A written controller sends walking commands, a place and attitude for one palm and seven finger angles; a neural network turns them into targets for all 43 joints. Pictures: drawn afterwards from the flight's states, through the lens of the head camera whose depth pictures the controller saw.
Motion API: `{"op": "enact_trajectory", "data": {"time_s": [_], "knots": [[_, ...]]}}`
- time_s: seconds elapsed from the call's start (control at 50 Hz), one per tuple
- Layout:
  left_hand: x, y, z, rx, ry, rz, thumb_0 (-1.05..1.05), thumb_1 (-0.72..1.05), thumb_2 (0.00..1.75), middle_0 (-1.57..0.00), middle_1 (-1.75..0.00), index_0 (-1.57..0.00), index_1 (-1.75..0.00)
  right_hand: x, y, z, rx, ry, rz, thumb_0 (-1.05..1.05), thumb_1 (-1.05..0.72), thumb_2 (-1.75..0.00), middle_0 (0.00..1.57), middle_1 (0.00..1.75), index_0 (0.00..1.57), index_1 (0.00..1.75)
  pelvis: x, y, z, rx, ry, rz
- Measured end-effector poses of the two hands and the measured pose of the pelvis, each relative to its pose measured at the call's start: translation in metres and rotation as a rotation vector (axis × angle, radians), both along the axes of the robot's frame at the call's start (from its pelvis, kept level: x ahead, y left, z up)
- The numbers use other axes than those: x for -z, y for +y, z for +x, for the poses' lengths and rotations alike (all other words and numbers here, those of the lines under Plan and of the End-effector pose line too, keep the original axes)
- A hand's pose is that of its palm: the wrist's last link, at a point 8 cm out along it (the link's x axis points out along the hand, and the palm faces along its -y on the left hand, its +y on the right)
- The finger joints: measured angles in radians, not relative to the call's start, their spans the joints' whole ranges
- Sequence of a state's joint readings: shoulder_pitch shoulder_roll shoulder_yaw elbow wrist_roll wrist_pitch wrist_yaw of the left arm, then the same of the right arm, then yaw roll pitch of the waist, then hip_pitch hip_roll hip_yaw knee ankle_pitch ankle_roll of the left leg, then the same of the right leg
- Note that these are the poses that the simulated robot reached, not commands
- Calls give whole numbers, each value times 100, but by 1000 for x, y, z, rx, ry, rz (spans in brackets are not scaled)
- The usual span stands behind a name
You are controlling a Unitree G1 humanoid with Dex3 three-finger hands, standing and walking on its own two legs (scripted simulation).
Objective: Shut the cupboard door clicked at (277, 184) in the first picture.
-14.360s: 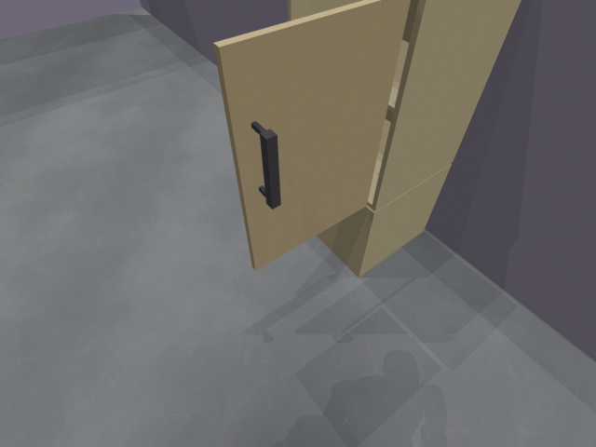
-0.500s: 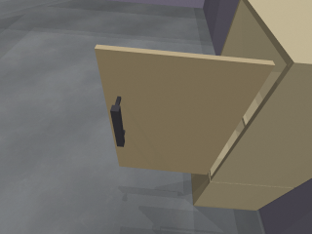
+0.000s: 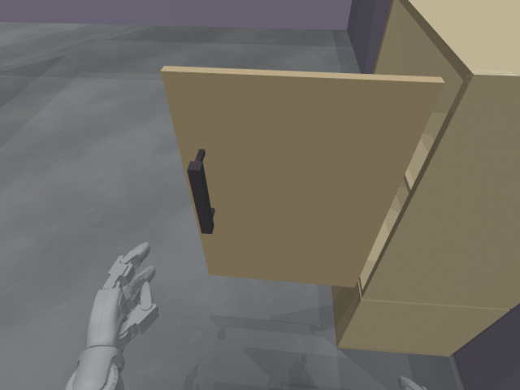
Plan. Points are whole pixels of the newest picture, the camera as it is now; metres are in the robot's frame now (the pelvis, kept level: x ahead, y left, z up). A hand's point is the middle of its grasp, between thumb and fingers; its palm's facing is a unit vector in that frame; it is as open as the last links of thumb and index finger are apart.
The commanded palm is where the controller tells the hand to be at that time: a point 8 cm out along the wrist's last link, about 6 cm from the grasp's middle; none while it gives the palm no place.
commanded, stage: raise the hand and make a fist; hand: left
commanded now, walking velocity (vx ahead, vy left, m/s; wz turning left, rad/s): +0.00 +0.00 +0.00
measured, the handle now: (204, 193) +0.46 +0.11 +0.04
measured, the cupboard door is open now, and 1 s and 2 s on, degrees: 89 89 89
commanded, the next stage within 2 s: bring the fist close to the handle in 1.70 s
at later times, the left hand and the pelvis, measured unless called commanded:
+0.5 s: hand (167, 343) +0.20 +0.14 -0.01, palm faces -0.18 -0.98 -0.04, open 4.7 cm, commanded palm +0.17 +0.22 +0.00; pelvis -0.01 -0.03 -0.07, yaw +0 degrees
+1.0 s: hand (128, 304) +0.24 +0.20 +0.04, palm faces -0.04 -1.00 -0.04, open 3.1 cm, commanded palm +0.21 +0.25 +0.03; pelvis +0.03 +0.01 -0.04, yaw +0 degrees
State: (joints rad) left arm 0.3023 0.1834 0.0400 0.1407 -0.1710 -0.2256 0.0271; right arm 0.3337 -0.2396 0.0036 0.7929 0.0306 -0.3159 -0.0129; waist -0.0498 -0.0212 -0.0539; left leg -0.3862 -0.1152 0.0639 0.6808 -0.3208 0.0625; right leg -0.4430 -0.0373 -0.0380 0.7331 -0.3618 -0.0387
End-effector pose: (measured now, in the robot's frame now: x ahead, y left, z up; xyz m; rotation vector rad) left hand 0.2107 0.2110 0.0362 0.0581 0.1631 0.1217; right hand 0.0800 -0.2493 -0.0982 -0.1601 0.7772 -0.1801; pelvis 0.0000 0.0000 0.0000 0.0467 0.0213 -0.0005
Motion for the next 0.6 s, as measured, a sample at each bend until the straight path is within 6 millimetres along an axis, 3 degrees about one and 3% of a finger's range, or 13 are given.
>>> {"op": "enact_trajectory", "data": {"time_s": [0.04, 0.08, 0.14, 0.22, 0.26, 0.3, 0.34, 0.4, 0.5, 0.54, 0.6], "knots": [[-2, -11, 8, 80, -119, -44, 1, 91, 90, -28, -39, -28, -39, -1, -9, 17, -13, -75, -13, 1, -90, -90, 20, 30, 20, 30, 11, -5, -7, 7, 31, -10], [10, -17, 2, 170, -181, -63, 1, 91, 90, -31, -42, -31, -42, -6, -19, 34, -19, -143, -27, 1, -90, -90, 20, 30, 20, 30, 23, -11, -12, 17, 64, -10], [47, -14, -25, 231, -142, -75, 0, 90, 90, -36, -47, -36, -47, -14, -32, 56, -43, -223, -67, 1, -90, -90, 20, 30, 20, 30, 42, -21, -20, 32, 103, -12], [86, 9, -74, 132, -13, -75, 1, 90, 90, -44, -55, -44, -55, -19, -41, 84, -110, -286, -127, 1, -90, -90, 20, 30, 20, 30, 60, -30, -24, 17, 142, -33], [83, 19, -91, 63, -26, -51, 2, 90, 90, -47, -59, -47, -59, -18, -38, 97, -149, -305, -144, 1, -90, -90, 20, 30, 20, 30, 66, -32, -24, -1, 153, -47], [66, 23, -96, 31, -105, -17, 2, 90, 90, -51, -63, -51, -63, -13, -32, 109, -186, -318, -147, 1, -90, -90, 20, 30, 20, 30, 70, -32, -23, -18, 161, -62], [45, 20, -91, 45, -209, 7, 2, 90, 90, -54, -67, -54, -67, -5, -22, 117, -214, -323, -132, 1, -90, -90, 20, 30, 20, 30, 72, -32, -22, -32, 166, -77], [26, 6, -67, 142, -307, 11, 2, 90, 90, -60, -73, -59, -73, 8, -5, 123, -224, -315, -83, 1, -90, -90, 20, 30, 20, 30, 73, -30, -20, -38, 175, -89], [39, -12, -19, 304, -130, -31, 2, 90, 90, -69, -83, -69, -83, 23, 15, 109, -152, -237, 17, 1, -90, -90, 20, 30, 20, 30, 66, -27, -12, -17, 193, -76], [43, -9, -9, 294, -44, -54, 2, 90, 90, -73, -87, -73, -87, 25, 17, 99, -113, -195, 39, 1, -90, -90, 20, 30, 20, 30, 60, -25, -6, -7, 197, -68], [34, 5, -5, 207, -24, -61, 2, 90, 90, -78, -93, -78, -92, 24, 16, 88, -70, -137, 42, 1, -90, -90, 21, 31, 20, 30, 51, -20, 5, 3, 200, -63]]}}
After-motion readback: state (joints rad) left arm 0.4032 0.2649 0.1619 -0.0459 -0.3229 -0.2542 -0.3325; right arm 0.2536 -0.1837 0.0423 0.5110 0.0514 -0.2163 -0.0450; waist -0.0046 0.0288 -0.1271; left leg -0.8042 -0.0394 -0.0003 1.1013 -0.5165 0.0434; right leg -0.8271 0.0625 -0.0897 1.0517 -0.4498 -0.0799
